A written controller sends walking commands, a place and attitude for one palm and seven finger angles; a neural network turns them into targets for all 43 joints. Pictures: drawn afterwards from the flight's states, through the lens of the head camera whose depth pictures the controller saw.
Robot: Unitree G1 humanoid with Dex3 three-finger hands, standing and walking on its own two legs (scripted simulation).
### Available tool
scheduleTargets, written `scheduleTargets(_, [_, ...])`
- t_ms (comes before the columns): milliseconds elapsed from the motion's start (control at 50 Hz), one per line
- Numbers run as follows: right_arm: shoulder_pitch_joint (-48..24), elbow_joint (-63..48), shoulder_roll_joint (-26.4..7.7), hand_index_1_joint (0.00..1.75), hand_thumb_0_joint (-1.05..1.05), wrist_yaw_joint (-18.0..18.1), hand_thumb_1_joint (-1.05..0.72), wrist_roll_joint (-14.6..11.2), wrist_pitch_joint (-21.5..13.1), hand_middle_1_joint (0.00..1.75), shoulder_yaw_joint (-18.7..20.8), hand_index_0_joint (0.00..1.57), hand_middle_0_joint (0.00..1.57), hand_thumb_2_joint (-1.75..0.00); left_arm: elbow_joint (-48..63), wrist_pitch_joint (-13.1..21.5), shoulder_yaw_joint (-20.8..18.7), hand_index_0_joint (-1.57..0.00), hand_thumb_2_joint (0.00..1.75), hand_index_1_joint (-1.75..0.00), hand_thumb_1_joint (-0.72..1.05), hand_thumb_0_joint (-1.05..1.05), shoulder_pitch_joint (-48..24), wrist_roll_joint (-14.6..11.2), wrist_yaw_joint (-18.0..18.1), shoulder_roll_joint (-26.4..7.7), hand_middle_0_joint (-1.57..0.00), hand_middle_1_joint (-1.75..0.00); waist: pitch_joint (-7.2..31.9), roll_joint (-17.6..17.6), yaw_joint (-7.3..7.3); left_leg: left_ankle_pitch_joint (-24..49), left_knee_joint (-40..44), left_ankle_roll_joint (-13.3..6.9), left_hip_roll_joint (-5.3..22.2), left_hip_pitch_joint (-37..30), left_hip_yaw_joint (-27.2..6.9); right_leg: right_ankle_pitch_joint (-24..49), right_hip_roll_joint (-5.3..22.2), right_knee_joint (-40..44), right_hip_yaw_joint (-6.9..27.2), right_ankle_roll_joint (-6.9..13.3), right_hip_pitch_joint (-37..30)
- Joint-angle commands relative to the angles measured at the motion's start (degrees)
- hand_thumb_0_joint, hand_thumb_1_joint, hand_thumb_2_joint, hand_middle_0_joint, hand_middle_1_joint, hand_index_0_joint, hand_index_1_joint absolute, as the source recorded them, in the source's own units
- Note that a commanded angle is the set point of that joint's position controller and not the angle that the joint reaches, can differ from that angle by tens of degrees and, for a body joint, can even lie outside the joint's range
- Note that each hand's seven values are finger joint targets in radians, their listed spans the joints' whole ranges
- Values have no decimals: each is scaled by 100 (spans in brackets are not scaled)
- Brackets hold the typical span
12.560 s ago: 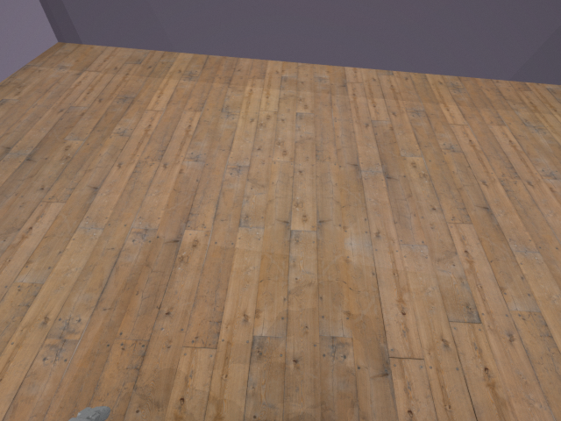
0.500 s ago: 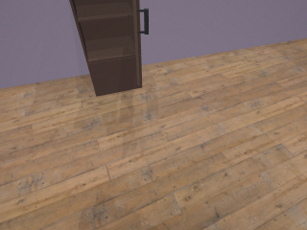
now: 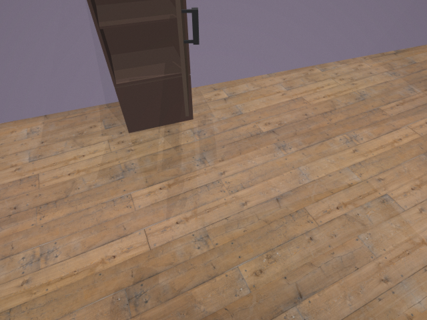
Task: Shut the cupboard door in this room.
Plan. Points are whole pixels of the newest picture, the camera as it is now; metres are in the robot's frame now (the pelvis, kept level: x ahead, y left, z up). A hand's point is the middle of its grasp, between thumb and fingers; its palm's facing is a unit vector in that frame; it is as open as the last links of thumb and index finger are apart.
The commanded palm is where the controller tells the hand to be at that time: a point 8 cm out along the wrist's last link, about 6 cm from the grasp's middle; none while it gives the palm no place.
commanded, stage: look at it before walking up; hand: left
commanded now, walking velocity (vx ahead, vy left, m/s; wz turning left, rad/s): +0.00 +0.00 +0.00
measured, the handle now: (190, 26) +1.15 +0.17 +0.05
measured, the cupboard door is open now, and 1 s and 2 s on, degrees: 75 75 75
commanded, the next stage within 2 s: walk around to get in front in 0.58 s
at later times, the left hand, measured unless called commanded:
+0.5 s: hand out of the picture +0.03 +0.20 -0.17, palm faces +0.02 -0.96 -0.27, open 7.4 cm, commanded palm none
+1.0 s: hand out of the picture +0.07 +0.19 -0.18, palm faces -0.10 -0.96 -0.28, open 7.4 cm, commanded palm none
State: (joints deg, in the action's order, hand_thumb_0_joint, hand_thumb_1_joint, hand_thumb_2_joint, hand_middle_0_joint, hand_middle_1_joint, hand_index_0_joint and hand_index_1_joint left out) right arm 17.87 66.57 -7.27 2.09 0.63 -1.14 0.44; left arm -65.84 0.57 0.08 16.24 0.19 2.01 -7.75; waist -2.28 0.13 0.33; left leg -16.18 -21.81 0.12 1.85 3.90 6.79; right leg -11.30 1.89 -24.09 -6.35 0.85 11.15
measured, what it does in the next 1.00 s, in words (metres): stands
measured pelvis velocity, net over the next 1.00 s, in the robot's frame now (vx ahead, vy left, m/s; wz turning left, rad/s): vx -0.01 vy -0.02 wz -0.13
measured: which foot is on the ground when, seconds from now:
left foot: down 0.00-1.00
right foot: down 0.00-1.00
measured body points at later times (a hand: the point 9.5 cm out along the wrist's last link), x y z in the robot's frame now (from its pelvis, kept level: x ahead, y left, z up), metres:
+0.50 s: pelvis +0.00 -0.01 +0.00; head +0.01 -0.02 +0.45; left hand +0.03 +0.25 -0.15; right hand +0.02 -0.27 -0.15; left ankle -0.05 +0.11 -0.74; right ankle +0.02 -0.11 -0.74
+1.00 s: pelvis -0.01 -0.02 -0.01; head +0.02 -0.03 +0.43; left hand +0.08 +0.24 -0.16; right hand +0.03 -0.28 -0.16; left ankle -0.05 +0.11 -0.74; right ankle +0.01 -0.11 -0.73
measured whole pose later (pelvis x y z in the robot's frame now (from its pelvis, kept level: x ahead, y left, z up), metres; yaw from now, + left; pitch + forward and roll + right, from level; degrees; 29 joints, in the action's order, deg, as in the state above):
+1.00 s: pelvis -0.01 -0.02 -0.01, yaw -8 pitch -1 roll +2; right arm 8.9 56.9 -13.2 1.5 1.5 1.4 1.7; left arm -57.9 -4.0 -2.4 10.0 1.0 -0.5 -14.4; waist -5.2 -0.8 1.0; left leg -20.7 -30.0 1.7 4.7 7.4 13.6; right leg -18.4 -0.4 -41.6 -1.2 0.8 21.6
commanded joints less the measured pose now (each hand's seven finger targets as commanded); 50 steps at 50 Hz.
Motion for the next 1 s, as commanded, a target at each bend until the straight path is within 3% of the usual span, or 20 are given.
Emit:
scheduleTargets(0, [362, -103, -667, 30, 0, 28, -90, -10, -91, 30, 119, 20, 20, -90, 130, 111, -108, -20, 90, -30, 90, 0, 278, 24, 36, -689, -20, -30, -159, 28, -18, 885, 449, -145, 601, 412, -542, 962, 594, 357, 665, 80, -139])
scheduleTargets(260, [-11, -260, -1076, 30, 0, -2, -90, -1, -82, 30, 174, 20, 20, -90, 245, 133, -184, -20, 90, -30, 90, 0, -100, 41, -11, -1104, -20, -30, -255, -13, -28, 557, 565, -157, 618, 427, -584, 653, 601, 541, 748, 122, -81])
scheduleTargets(580, [-707, -471, -1852, 30, 0, -73, -90, 21, -94, 30, 198, 20, 20, -90, 447, 197, -283, -20, 90, -30, 90, 0, -823, 40, -100, -1895, -20, -30, 216, -9, -31, 786, 658, -140, 689, 204, -652, 1074, 699, 701, 842, 172, -439])
scheduleTargets(680, [-893, -527, -2027, 30, 0, -85, -90, 32, -73, 30, 187, 20, 20, -90, 492, 169, -283, -20, 90, -30, 90, 0, -1018, 44, -124, -2064, -20, -30, 164, 38, -34, 781, 671, -115, 713, 144, -614, 1102, 696, 762, 902, 163, -383])
scheduleTargets(740, [-548, -526, -1391, 30, 0, -45, -90, 51, 45, 30, 91, 20, 20, -90, 472, -24, -204, -20, 90, -30, 90, 0, -771, 31, -94, -1484, -20, -30, 226, 53, -85, 981, 272, 1, 752, 65, -273, 1683, 685, 368, 955, 100, -137])
scheduleTargets(820, [-516, -813, -1522, 30, 0, -2, -90, 50, 173, 30, 221, 20, 20, -90, 747, -172, -305, -20, 90, -30, 90, 0, -749, 67, -106, -1587, -20, -30, 220, -41, -122, 801, -138, 10, 856, 92, -94, 1773, 588, -106, 1141, 129, 339])
scheduleTargets(900, [-657, -1147, -1714, 30, 0, 16, -90, 72, 220, 30, 366, 20, 20, -90, 1094, -283, -377, -20, 90, -30, 90, 0, -736, 96, -174, -1509, -20, -30, 43, 364, -97, 468, -45, -228, 1321, 210, -350, 1175, 175, -1042, 965, 41, 1042])
scheduleTargets(920, [-690, -1204, -1792, 30, 0, 15, -90, 73, 210, 30, 419, 20, 20, -90, 1180, -313, -389, -20, 90, -30, 90, 0, -756, 98, -194, -1405, -20, -30, 13, 731, -101, 618, 172, -418, 1673, 242, -578, 554, 7, -1758, 751, -20, 1287])
scheduleTargets(940, [-713, -1240, -1809, 30, 0, 15, -90, 82, 175, 30, 446, 20, 20, -90, 1314, -359, -411, -20, 90, -30, 90, 0, -826, 121, -221, -1306, -20, -30, -124, 1056, -113, 1127, 435, -723, 2122, 309, -768, -937, -92, -2705, 532, -113, 1624])
scheduleTargets(960, [-741, -1273, -1770, 30, 0, 11, -90, 93, 135, 30, 460, 20, 20, -90, 1434, -388, -459, -20, 90, -30, 90, 0, -855, 134, -230, -1229, -20, -30, -120, 1092, -95, 1737, 468, -958, 2312, 240, -801, -1634, -52, -3331, 567, -182, 1900])
scheduleTargets(980, [-842, -1322, -1754, 30, 0, 10, -90, 96, 105, 30, 482, 20, 20, -90, 1516, -384, -489, -20, 90, -30, 90, 0, -866, 131, -241, -1198, -20, -30, -160, 931, -42, 2248, 283, -1025, 2335, 157, -666, -1765, 81, -3415, 642, -193, 2007])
